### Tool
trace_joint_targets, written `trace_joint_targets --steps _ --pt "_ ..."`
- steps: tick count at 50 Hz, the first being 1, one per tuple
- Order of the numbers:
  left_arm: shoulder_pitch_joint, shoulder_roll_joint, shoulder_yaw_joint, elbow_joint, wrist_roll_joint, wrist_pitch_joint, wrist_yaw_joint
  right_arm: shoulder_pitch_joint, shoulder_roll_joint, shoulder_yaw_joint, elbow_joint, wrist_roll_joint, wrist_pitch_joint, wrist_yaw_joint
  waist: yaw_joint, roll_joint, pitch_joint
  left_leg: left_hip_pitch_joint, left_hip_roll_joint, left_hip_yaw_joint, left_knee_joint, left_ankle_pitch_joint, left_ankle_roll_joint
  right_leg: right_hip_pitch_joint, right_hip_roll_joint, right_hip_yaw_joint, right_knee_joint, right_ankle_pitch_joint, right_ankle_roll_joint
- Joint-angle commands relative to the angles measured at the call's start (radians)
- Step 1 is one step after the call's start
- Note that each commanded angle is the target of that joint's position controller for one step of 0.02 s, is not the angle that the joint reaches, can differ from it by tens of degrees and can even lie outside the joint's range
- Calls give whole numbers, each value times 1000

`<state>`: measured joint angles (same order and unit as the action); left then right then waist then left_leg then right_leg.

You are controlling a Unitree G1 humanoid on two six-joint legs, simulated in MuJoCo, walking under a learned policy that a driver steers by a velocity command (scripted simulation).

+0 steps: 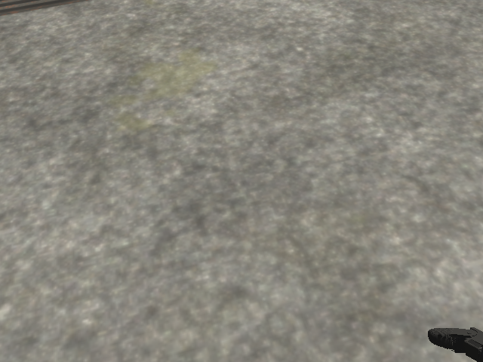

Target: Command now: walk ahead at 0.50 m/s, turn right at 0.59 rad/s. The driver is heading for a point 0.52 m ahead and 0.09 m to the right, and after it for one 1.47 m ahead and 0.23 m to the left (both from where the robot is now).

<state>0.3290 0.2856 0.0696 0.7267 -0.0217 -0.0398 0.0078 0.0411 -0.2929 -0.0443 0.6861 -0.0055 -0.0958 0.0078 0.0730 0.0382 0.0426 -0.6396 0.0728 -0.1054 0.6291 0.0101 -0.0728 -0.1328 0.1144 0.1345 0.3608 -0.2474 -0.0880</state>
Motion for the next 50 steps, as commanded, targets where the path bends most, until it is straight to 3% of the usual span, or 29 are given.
trace_joint_targets --steps 1,4,5,6,7,8,9,10,11,12,14,16,19,24,28,30,31,32,33,34,35,36,37,38,39,41,43,46,50 --pt "29 169 47 -43 -8 -4 10 -96 -81 -19 -88 13 -22 11 5 -123 -38 155 -68 36 -104 62 8 -74 -216 192 -54 168 -124" --pt "20 164 48 -42 -4 3 15 -55 -118 -38 -83 16 -35 18 -30 -159 -45 204 -69 19 -144 -54 52 1 -251 282 39 170 -101" --pt "3 153 45 -47 -3 6 14 12 -128 -47 -66 15 -40 15 -69 -167 -63 291 -74 37 -179 -62 75 -6 -234 283 89 200 -84" --pt "-2 116 32 -55 2 4 11 113 -157 -62 -47 4 -46 9 -120 -150 -135 464 -38 21 -191 -63 112 -43 -182 246 222 234 -53" --pt "15 55 8 -74 21 2 7 264 -211 -76 -37 -11 -46 -1 -173 -29 -284 726 138 -153 -173 -128 174 -168 -114 157 505 68 -14" --pt "150 18 -4 -101 -15 -6 7 328 -269 -91 1 -16 -31 7 -104 323 -377 994 339 -634 -285 -386 328 -524 5 47 808 -361 46" --pt "134 127 13 -72 -24 -5 11 298 -170 -70 -20 6 -26 12 -127 196 -296 946 340 -678 -329 -594 303 -635 -83 74 931 -318 60" --pt "25 174 27 -85 -16 0 10 259 -118 -56 -27 8 -19 6 -153 102 -177 831 299 -513 -340 -555 263 -659 -114 46 956 -222 67" --pt "-27 165 27 -95 -6 5 11 212 -106 -48 -30 -1 -13 4 -137 31 -109 712 258 -385 -354 -412 244 -625 -147 16 938 -154 74" --pt "-60 152 30 -107 4 4 8 187 -88 -43 -21 -6 -10 2 -122 24 -57 628 223 -295 -374 -300 243 -609 -174 16 895 -108 77" --pt "-44 113 28 -111 -9 13 -3 172 -70 -38 -7 -7 -16 -2 -93 77 -41 547 178 -160 -420 -198 236 -543 -210 -5 841 -70 78" --pt "-66 79 20 -125 -8 23 -6 180 -85 -44 12 2 -22 -2 -91 71 -25 527 181 -83 -455 -130 254 -561 -224 -25 789 -51 87" --pt "-121 62 11 -148 0 24 -12 194 -124 -58 37 0 -21 -5 -99 37 -17 558 199 5 -479 -27 273 -606 -237 -33 669 47 104" --pt "-255 40 -2 -175 -1 8 -42 216 -159 -65 68 9 -3 -12 -145 21 13 591 171 179 -478 48 232 -540 -216 -112 399 255 88" --pt "-322 57 3 -214 -4 10 -62 251 -197 -77 95 31 18 -12 -146 28 36 687 208 236 -429 166 204 -505 -188 -162 290 178 41" --pt "-279 75 16 -215 8 11 -60 275 -219 -80 113 45 27 -11 -98 45 -12 699 220 248 -314 476 200 -359 -124 -195 256 66 -5" --pt "-162 106 36 -185 11 13 -55 267 -221 -76 121 48 33 -11 -19 37 -74 674 204 270 -172 589 186 -189 -86 -210 202 83 -36" --pt "6 159 65 -133 8 16 -41 270 -192 -60 126 43 33 -13 68 15 -154 547 164 299 29 539 157 77 -68 -199 162 149 -64" --pt "141 260 87 -106 16 22 -20 298 -99 -25 93 5 26 -8 84 -168 -285 215 82 310 397 31 106 433 -308 138 173 149 -146" --pt "113 285 76 -124 14 11 -20 365 -54 -1 92 18 6 2 20 -294 -455 4 -75 135 686 -607 78 551 -528 610 12 26 -294" --pt "86 197 50 -126 20 -3 -30 264 -165 -33 88 57 -7 10 71 -147 -381 -75 -34 8 747 -575 88 465 -509 522 -30 -4 -246" --pt "47 172 40 -109 24 -13 -31 192 -162 -33 58 75 -12 13 50 -145 -226 -111 2 23 715 -506 99 322 -469 343 -41 47 -205" --pt "-14 142 31 -94 21 -22 -33 178 -141 -30 62 56 -10 6 1 -93 -147 -83 48 30 632 -421 98 189 -420 233 -63 98 -167" --pt "-63 103 20 -93 24 -31 -34 191 -142 -37 73 39 1 3 -33 -119 -107 -37 75 22 576 -359 92 99 -386 152 -95 150 -147" --pt "-95 87 17 -93 29 -41 -33 236 -132 -38 93 39 17 3 -63 -135 -92 25 86 12 561 -305 84 34 -366 95 -137 160 -136" --pt "-113 83 19 -73 34 -64 -31 272 -96 -35 113 40 44 0 -88 -117 -75 53 82 9 538 -248 66 -21 -362 19 -194 220 -140" --pt "-109 90 24 -48 43 -76 -23 235 -81 -35 104 39 55 -6 -87 -93 -32 -3 74 -12 478 -170 51 -28 -353 -61 -225 273 -129" --pt "-92 93 24 -20 45 -76 -10 178 -65 -33 88 32 49 0 -71 -87 -5 -55 55 -18 318 -9 44 16 -330 -165 -237 318 -101" --pt "-58 121 30 13 35 -68 2 60 -30 -15 48 26 42 24 -20 -70 41 -42 38 63 110 111 61 67 -338 -255 -256 338 -75"
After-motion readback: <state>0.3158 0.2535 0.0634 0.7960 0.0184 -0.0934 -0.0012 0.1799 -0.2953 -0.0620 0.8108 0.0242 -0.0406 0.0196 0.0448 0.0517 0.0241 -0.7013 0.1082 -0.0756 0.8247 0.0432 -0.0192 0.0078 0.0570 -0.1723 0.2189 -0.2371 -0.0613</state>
